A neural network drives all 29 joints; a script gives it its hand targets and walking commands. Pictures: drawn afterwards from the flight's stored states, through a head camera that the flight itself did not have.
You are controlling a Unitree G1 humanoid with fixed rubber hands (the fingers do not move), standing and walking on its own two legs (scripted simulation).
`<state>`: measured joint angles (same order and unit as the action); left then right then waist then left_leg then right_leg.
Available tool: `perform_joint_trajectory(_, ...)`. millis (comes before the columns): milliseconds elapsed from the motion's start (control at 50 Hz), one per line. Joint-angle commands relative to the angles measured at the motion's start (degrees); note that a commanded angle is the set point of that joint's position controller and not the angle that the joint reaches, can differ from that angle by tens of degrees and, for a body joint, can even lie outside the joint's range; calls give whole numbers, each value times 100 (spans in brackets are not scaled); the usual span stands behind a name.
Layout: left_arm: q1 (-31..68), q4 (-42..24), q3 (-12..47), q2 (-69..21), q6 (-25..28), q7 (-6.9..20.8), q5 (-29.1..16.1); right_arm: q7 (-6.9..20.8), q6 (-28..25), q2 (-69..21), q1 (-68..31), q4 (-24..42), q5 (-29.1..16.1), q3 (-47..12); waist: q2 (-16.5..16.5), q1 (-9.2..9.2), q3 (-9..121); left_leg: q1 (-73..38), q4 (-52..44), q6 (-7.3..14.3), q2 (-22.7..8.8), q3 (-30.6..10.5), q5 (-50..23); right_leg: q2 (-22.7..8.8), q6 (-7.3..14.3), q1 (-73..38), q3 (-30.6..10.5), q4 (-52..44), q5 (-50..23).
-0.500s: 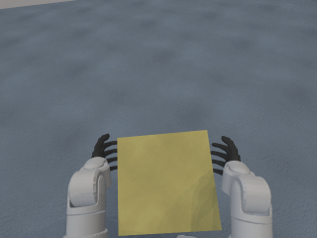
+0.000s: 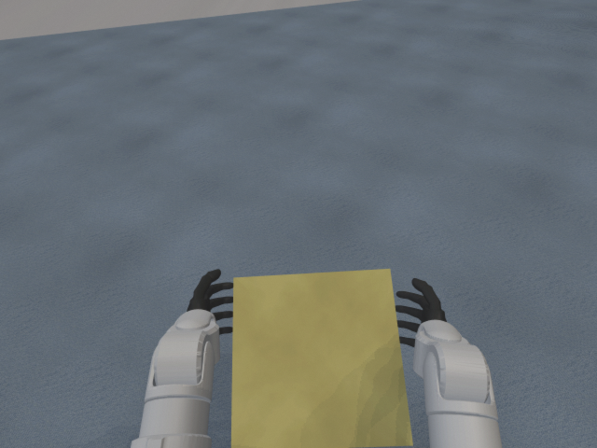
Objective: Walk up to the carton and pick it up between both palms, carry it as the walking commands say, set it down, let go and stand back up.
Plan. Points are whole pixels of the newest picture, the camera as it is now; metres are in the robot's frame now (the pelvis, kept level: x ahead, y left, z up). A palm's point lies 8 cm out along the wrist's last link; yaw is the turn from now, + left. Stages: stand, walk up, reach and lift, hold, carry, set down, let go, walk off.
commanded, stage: carry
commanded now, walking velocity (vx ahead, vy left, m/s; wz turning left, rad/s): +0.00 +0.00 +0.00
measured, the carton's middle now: (316, 354) +0.29 -0.01 -0.05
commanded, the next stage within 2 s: none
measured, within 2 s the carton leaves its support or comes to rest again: neither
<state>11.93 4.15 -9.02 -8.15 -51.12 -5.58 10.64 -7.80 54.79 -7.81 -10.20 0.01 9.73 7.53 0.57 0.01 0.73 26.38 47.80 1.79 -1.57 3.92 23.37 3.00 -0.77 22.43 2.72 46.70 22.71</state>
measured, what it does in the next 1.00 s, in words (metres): walks backwards: left foot, then right foot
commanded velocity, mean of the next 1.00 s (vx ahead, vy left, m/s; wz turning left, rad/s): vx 0.00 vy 0.00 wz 0.00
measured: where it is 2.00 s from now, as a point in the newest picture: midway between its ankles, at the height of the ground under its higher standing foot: outside the picture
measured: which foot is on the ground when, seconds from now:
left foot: up 0.00-0.06, down 0.08-0.24, up 0.26-0.52, down 0.54-1.00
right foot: down 0.00-0.10, up 0.12-0.20, down 0.22-1.00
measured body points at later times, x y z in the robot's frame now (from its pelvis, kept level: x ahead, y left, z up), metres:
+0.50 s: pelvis -0.07 -0.08 +0.01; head -0.07 -0.10 +0.46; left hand +0.22 +0.09 +0.05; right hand +0.23 -0.23 +0.03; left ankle -0.04 +0.05 -0.70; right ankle -0.02 -0.12 -0.71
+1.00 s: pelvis -0.10 -0.03 +0.01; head -0.11 -0.05 +0.46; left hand +0.18 +0.15 +0.06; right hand +0.21 -0.16 +0.05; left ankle -0.05 +0.05 -0.71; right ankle -0.02 -0.11 -0.71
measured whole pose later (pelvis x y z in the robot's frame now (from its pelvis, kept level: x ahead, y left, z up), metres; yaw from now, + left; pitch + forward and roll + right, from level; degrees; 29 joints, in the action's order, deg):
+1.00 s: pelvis -0.10 -0.03 +0.01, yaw +6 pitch -2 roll +1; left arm 11.6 4.1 -9.0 -8.0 -47.1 -6.9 8.0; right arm -7.3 48.9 -7.7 -9.5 -0.1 9.1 7.8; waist -0.7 -0.9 1.3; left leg 20.2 36.1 3.3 3.0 3.6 14.2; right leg -1.1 3.0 21.6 6.6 37.5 14.4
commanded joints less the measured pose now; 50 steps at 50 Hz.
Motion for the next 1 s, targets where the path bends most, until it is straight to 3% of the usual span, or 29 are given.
perform_joint_trajectory(0,3148,-76,3069,-5230,628,1478,-1442,1576,-940,-5147,-3817,298,-1488,-3457,1778,-173,1483,-717,289,-137,421,666,790,-1151,-2416,-589,-1045,-3621,-3078)
perform_joint_trajectory(20,3199,-240,3311,-5393,777,1502,-1546,1588,-1054,-5285,-3799,476,-1598,-3651,1971,-118,1752,-1219,-239,-168,539,1081,1138,-988,-2868,-815,-625,-3363,-4857)
perform_joint_trajectory(40,3164,-351,3522,-5476,892,1527,-1635,1594,-1170,-5290,-3858,735,-1703,-3820,1929,-28,2131,-1781,-1173,-15,513,1262,1271,-773,-3174,-1114,-311,-2694,-6370)
perform_joint_trajectory(60,3179,-652,3742,-5546,963,1518,-1726,1582,-1219,-5295,-3796,1045,-1887,-3946,1445,157,2551,-2177,-2459,393,314,1137,866,-466,-3299,-1413,-18,-1325,-6997)
perform_joint_trajectory(80,3142,-946,3888,-5625,981,1506,-1797,1579,-1271,-5361,-3679,1223,-1961,-3903,-645,220,2817,-2283,-3121,813,-552,-62,-975,-297,-2705,-1254,34,807,-4829)
perform_joint_trajectory(100,3265,-1887,4011,-5621,976,1420,-2150,1531,-1313,-5491,-3799,1870,-2195,-3882,-2720,21,3081,-1580,-2585,1292,-2117,-2244,-2708,-423,-1267,-899,-1010,2891,962)
perform_joint_trajectory(120,3419,-2789,4110,-5440,946,1338,-2393,1505,-1201,-5649,-3747,2413,-2408,-4078,-1976,-45,2921,-675,-2505,1340,-1891,-2078,-1574,-552,-567,-709,-1659,2758,1569)
perform_joint_trajectory(140,3126,-2425,3825,-5243,728,1239,-2099,1461,-993,-5292,-3707,2258,-2215,-3922,-1568,-134,2574,170,-2645,1111,-1661,-1818,-247,-274,-387,-1074,-1178,2536,1405)
perform_joint_trajectory(160,2871,-1784,3528,-4847,598,1260,-1783,1483,-855,-4958,-3437,1485,-1869,-3603,-1599,-236,2091,796,-2404,847,-1501,-1461,144,-551,-201,-1336,-1212,1220,1300)
perform_joint_trajectory(180,2801,-1466,3210,-4566,552,1231,-1638,1439,-840,-4644,-3398,1216,-1731,-3356,-966,-343,1995,314,-1368,354,-854,-852,152,-872,-238,-1461,-1173,-1381,433)
perform_joint_trajectory(200,3025,-1841,3226,-4686,555,1148,-1834,1346,-879,-4623,-3715,1829,-1908,-3460,424,-352,1746,162,-502,221,-459,-651,-388,-905,-477,-1639,-1140,-2961,-629)
perform_joint_trajectory(220,2295,-1260,3016,-4592,442,1157,-1626,1314,-795,-4514,-3039,1427,-1660,-3318,1339,-250,1752,667,-57,94,-78,-373,53,-1456,-524,-2101,-1613,-2925,-2029)
perform_joint_trajectory(240,1743,41,2867,-4480,396,1279,-1139,1425,-782,-4239,-2419,169,-1133,-3012,1448,-145,1887,706,292,-36,-34,-459,354,-1842,-371,-2005,-1926,-2755,-2544)
perform_joint_trajectory(260,2039,167,2927,-4523,534,1347,-1162,1503,-929,-4210,-2945,199,-1226,-3120,1266,-128,1920,457,456,-99,-41,-651,322,-2015,-339,-1611,-2391,-2849,-2272)
perform_joint_trajectory(280,2741,-379,3025,-4637,674,1345,-1349,1536,-1042,-4366,-3659,659,-1531,-3350,865,-131,1733,361,541,-121,-86,-612,134,-1951,-293,-1358,-2395,-2954,-1692)
perform_joint_trajectory(300,3405,-1242,3185,-4827,782,1283,-1722,1458,-1124,-4543,-4157,1360,-1890,-3511,538,-149,1595,426,637,-115,-87,-550,-116,-1843,-474,-1307,-2151,-2964,-1501)
perform_joint_trajectory(340,3045,-848,3087,-4799,814,1267,-1599,1413,-1131,-4487,-3838,1132,-1746,-3458,1006,-155,1808,250,588,-73,-51,-361,-99,-1662,-884,-1479,-1732,-2937,-2103)
perform_joint_trajectory(360,2753,-612,3040,-4743,828,1260,-1498,1410,-1132,-4452,-3611,965,-1687,-3444,1184,-155,1966,87,482,-81,-24,-276,54,-1648,-960,-1596,-1630,-2846,-2743)
perform_joint_trajectory(420,2764,-998,3196,-4806,882,1198,-1552,1411,-1163,-4585,-3668,1300,-1925,-3658,972,-156,2312,-263,-96,-64,-37,-300,187,-1728,-708,-1951,-1596,-2574,-3670)
perform_joint_trajectory(500,2670,-1037,3191,-4702,837,1147,-1475,1402,-1120,-4504,-3575,1253,-1863,-3518,801,-188,2474,-866,-1272,54,-43,-271,60,-1706,-471,-1929,-1423,-2480,-3762)
perform_joint_trajectory(540,2784,-1285,3219,-4698,813,1100,-1560,1382,-1085,-4560,-3594,1337,-1906,-3467,522,-180,2599,-1148,-1573,78,-171,-461,-584,-1711,-294,-1856,-1410,-2418,-3398)
perform_joint_trajectory(560,2846,-1422,3257,-4634,784,1086,-1607,1366,-1054,-4526,-3513,1286,-1861,-3387,321,-183,2630,-1197,-1527,114,-248,-563,-791,-1647,-316,-1779,-1325,-2488,-3092)
perform_joint_trajectory(580,2896,-1398,3291,-4582,746,1092,-1594,1373,-1031,-4459,-3418,1156,-1772,-3281,213,-179,2578,-1131,-1589,158,-295,-640,-763,-1574,-296,-1684,-1286,-2577,-2444)
perform_joint_trajectory(640,3107,-1392,3259,-4588,693,1107,-1613,1372,-996,-4436,-3482,1110,-1712,-3174,230,-179,2268,-1011,-1568,207,-275,-676,-687,-1465,-90,-1230,-1268,-2876,-674)
perform_joint_trajectory(680,3110,-1366,3256,-4583,643,1096,-1653,1336,-966,-4374,-3416,1113,-1649,-3068,241,-170,2181,-1024,-1638,241,-264,-730,-746,-1421,29,-1031,-1204,-2964,-109)
perform_joint_trajectory(840,3170,-1172,3208,-4508,604,1089,-1637,1313,-940,-4253,-3414,915,-1476,-2845,90,-119,2132,-1145,-1956,342,-338,-912,-902,-1274,185,-760,-858,-2735,133)
perform_joint_trajectory(980,3212,-1217,3211,-4462,583,1056,-1641,1299,-902,-4185,-3373,808,-1435,-2732,-36,-109,2171,-1101,-2200,431,-453,-1125,-982,-1154,235,-845,-605,-2372,-132)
